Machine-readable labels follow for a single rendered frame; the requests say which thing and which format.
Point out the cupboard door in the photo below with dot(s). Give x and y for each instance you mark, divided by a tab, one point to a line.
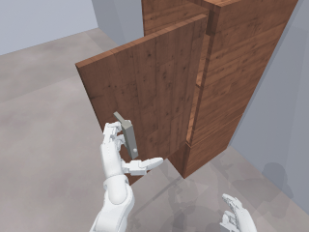
150	82

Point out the handle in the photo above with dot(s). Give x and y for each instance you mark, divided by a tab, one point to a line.
129	136

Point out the robot right hand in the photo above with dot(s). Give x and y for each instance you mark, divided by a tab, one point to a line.
241	221

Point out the robot left hand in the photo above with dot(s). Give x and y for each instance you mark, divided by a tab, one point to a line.
111	159

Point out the left robot forearm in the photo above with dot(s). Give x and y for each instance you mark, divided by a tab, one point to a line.
118	201

